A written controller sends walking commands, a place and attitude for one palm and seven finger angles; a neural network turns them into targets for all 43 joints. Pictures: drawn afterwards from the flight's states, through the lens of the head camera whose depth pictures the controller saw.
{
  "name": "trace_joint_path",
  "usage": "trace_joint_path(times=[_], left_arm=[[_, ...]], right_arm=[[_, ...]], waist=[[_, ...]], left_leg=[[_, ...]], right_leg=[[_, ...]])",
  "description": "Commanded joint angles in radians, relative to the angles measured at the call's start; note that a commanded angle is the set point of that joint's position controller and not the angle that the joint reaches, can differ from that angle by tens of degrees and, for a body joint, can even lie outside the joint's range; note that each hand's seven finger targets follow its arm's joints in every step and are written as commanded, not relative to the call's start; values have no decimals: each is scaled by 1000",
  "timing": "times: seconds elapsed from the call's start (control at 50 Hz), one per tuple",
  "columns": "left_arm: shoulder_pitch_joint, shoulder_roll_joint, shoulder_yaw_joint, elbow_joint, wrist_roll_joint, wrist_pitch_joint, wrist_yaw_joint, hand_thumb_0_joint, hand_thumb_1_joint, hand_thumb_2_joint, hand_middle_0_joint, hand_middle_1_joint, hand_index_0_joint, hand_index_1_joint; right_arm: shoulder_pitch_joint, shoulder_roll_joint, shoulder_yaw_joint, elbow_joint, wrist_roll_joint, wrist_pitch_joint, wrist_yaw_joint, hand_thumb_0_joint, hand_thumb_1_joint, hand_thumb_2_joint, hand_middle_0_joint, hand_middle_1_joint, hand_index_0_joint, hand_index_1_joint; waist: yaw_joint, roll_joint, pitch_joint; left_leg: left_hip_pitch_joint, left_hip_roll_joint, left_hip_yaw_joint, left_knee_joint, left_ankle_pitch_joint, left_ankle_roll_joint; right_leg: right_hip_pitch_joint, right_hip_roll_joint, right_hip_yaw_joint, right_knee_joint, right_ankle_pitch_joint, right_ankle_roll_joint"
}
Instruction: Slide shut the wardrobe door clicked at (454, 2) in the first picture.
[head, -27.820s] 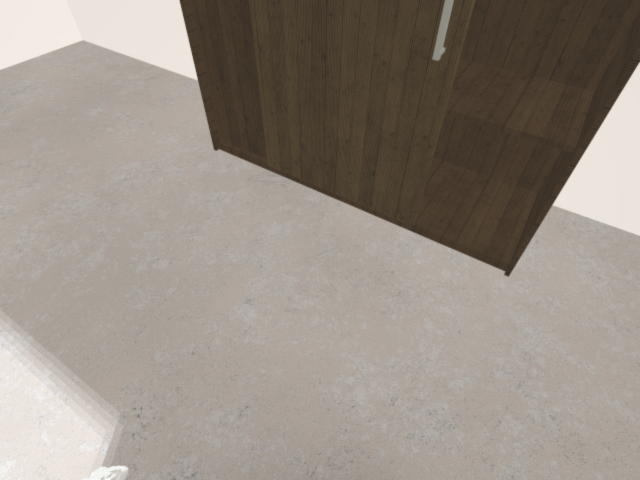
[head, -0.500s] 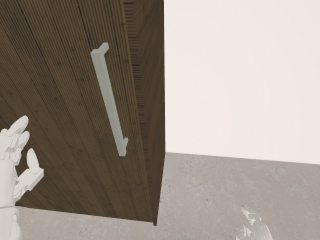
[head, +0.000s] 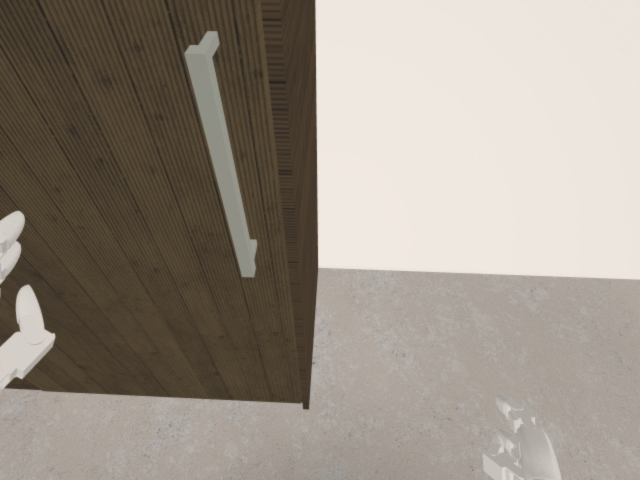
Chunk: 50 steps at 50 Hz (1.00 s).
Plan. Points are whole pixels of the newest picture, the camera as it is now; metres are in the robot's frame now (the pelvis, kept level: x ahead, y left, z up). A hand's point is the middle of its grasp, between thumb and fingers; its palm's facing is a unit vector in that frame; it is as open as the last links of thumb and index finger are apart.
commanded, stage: step back with the hand held close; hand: left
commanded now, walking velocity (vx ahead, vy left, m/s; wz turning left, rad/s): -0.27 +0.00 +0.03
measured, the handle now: (233, 179) +0.42 +0.15 +0.17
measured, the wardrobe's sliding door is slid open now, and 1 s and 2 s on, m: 0.00 0.00 0.00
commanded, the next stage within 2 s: stop stepping back and stand still in 0.70 s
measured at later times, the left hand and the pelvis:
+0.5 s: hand out of the picture +0.10 +0.28 +0.17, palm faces +0.54 -0.73 -0.42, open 7.4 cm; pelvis -0.09 +0.00 -0.02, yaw +5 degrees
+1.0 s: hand out of the picture +0.01 +0.25 +0.16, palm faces +0.34 -0.80 -0.49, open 7.4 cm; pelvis -0.21 +0.00 +0.00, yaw -3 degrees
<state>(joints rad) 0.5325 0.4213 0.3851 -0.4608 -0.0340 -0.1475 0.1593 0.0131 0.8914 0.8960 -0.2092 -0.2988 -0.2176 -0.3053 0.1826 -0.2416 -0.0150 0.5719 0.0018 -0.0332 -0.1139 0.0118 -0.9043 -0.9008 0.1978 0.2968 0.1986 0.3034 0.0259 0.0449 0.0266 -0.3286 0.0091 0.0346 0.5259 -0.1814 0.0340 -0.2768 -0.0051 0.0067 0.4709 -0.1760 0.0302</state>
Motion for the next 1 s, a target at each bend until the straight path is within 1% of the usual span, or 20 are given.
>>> trace_joint_path(times=[0.0,0.2,0.24,0.28,0.32,0.36,0.4,0.46,0.52,0.62,0.66,0.68,0.7,0.74,0.78,0.84,0.86,0.9,0.94,0.98], left_arm=[[-40,138,133,-189,10,-86,31,0,900,900,-200,-300,-200,-300],[-105,143,165,-239,53,-145,36,0,900,900,-200,-300,-200,-300],[-79,161,184,-245,38,-151,35,0,900,900,-200,-300,-200,-300],[-67,169,169,-257,9,-143,42,0,900,900,-200,-300,-200,-300],[-103,171,147,-275,7,-133,54,0,900,900,-200,-300,-200,-300],[-145,180,142,-283,6,-129,60,0,900,900,-200,-300,-200,-300],[-129,171,150,-256,6,-131,60,0,900,900,-200,-300,-200,-300],[-120,164,192,-234,36,-151,51,0,900,900,-200,-300,-200,-300],[-49,140,172,-228,14,-145,37,0,900,900,-200,-300,-200,-300],[-80,124,101,-302,-22,-136,35,0,900,900,-200,-300,-200,-300],[-160,217,143,-306,-2,-137,51,0,900,900,-200,-300,-200,-300],[-230,211,103,-296,10,-140,59,0,900,900,-200,-300,-200,-300],[-203,199,94,-259,13,-115,55,0,900,900,-200,-300,-200,-300],[-163,207,117,-239,15,-93,40,0,900,900,-200,-300,-200,-300],[-119,191,117,-216,2,-83,27,0,900,900,-200,-300,-200,-300],[8,202,168,-219,-15,-73,19,0,900,900,-200,-300,-200,-300],[77,200,181,-207,-29,-69,17,0,900,900,-200,-300,-200,-300],[61,190,172,-294,-31,-69,17,0,900,900,-200,-300,-200,-300],[50,167,159,-296,-25,-61,29,0,900,900,-200,-300,-200,-300],[37,166,150,-293,-15,-55,35,0,900,900,-200,-300,-200,-300]], right_arm=[[-85,-131,-48,-154,-2,-67,-9,0,-900,-900,200,300,200,300],[-74,-125,-49,-144,-14,-131,-7,0,-900,-900,200,300,200,300],[-57,-105,-50,-137,-12,-137,-3,0,-900,-900,200,300,200,300],[-39,-76,-43,-96,-17,-134,7,0,-900,-900,200,300,200,300],[-41,-67,-36,-67,-23,-123,21,0,-900,-900,200,300,200,300],[-61,-83,-36,-71,-19,-117,18,0,-900,-900,200,300,200,300],[-74,-108,-33,-94,-13,-118,0,0,-900,-900,200,300,200,300],[-94,-126,-54,-118,-18,-132,-11,0,-900,-900,200,300,200,300],[-89,-113,-79,-100,-20,-145,16,0,-900,-900,200,300,200,300],[-86,-77,-42,-63,-29,-149,37,0,-900,-900,200,300,200,300],[-90,-52,-37,-46,-29,-123,34,0,-900,-900,200,300,200,300],[-121,-54,-35,-47,-26,-128,25,0,-900,-900,200,300,200,300],[-134,-56,-44,-65,-18,-124,16,0,-900,-900,200,300,200,300],[-142,-53,-28,-82,-15,-93,9,0,-900,-900,200,300,200,300],[-132,-64,-22,-85,-11,-68,2,0,-900,-900,200,300,200,300],[-87,-103,-49,-128,8,-71,16,0,-900,-900,200,300,200,300],[-82,-106,-51,-137,-5,-85,20,0,-900,-900,200,300,200,300],[-89,-98,-42,-138,-18,-103,24,0,-900,-900,200,300,200,300],[-86,-95,-34,-137,-19,-106,24,0,-900,-900,200,300,200,300],[-73,-100,-37,-138,-14,-101,20,0,-900,-900,200,300,200,300]], waist=[[-2,41,-111],[-4,147,-79],[-9,0,-89],[-24,-174,-95],[-35,-198,-128],[-42,-135,-96],[-28,-10,-48],[-10,272,-115],[-2,156,-140],[-6,138,-127],[-17,-138,-139],[-11,-157,-149],[-4,-235,-169],[-10,-171,-162],[-13,-81,-140],[5,60,-288],[8,127,-304],[-4,172,-254],[-14,185,-159],[-30,146,-133]], left_leg=[[-238,112,-136,-200,-300,37],[-528,174,-218,-238,-623,84],[-400,85,-129,-63,-520,46],[-122,-3,-47,197,-321,-28],[26,-12,-36,328,-200,-45],[54,9,-72,225,-201,-33],[-95,85,-172,-56,-294,8],[-562,321,-411,-408,-690,127],[-320,306,-270,-328,-448,105],[-10,189,-135,-213,-205,-22],[76,46,8,142,-130,-93],[45,23,2,248,-160,-92],[-52,-2,-20,274,-129,-77],[-42,-6,-13,216,-11,-69],[57,21,-25,53,241,-56],[276,197,-143,-92,564,12],[274,219,-211,-142,513,22],[91,242,-270,-315,-29,22],[-118,199,-208,-399,-430,1],[-163,110,-122,-310,-476,-43]], right_leg=[[210,10,29,61,44,-14],[319,62,31,270,-43,-13],[159,-6,151,104,-70,-52],[-165,-179,340,-122,-186,-134],[-267,-264,358,-169,-152,-173],[-308,-209,277,-130,-168,-135],[-210,-51,141,13,-204,-62],[264,120,9,551,-147,6],[98,106,16,582,-279,-12],[25,50,15,-110,-254,-72],[-134,-240,369,-261,63,-169],[-110,-292,356,-197,376,-184],[18,-249,301,-93,668,-149],[93,-208,220,1,849,-122],[54,-128,148,24,700,-69],[-16,34,58,75,18,-10],[-25,58,37,103,-145,-15],[46,62,29,212,-270,-20],[157,66,-20,142,-244,-42],[205,64,-42,-14,-229,-62]])
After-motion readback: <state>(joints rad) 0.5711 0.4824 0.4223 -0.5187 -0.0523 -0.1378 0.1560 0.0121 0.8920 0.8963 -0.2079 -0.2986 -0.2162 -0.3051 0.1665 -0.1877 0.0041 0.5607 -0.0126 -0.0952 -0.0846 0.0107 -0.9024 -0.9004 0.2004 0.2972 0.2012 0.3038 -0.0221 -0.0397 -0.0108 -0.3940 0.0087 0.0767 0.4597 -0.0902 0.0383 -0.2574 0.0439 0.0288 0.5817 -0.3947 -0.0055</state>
